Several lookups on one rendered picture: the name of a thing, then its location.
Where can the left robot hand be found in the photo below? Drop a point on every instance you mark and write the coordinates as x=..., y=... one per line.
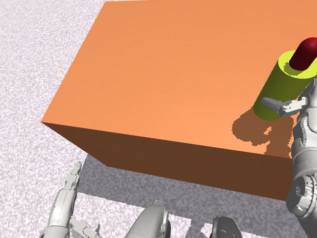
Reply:
x=63, y=207

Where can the bottle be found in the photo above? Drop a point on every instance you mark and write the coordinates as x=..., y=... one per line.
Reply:
x=292, y=73

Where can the right robot arm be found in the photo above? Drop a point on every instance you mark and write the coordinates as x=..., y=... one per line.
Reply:
x=302, y=197

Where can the left robot arm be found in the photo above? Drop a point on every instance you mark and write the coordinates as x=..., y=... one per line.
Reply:
x=55, y=232

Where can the right robot hand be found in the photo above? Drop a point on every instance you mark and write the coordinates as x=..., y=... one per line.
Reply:
x=307, y=99

